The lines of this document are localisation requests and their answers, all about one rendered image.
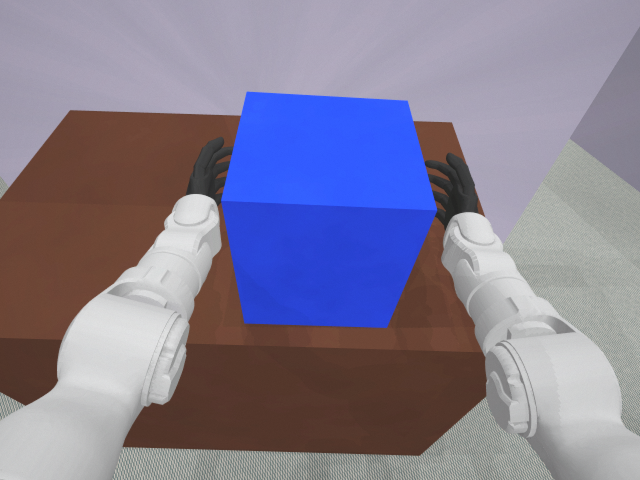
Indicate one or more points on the robot left hand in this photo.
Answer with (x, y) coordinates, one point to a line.
(202, 180)

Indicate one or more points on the right robot forearm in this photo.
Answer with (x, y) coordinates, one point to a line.
(495, 295)

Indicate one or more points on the carton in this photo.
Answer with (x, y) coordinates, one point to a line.
(327, 203)

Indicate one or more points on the pedestal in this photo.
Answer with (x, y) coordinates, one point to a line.
(91, 203)

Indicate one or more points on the robot right hand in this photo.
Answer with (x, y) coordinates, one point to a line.
(460, 189)

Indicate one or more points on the robot left upper arm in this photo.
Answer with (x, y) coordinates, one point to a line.
(122, 355)

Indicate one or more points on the robot right upper arm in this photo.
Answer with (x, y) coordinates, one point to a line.
(558, 393)

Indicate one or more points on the left robot forearm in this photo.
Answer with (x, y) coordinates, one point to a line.
(173, 270)

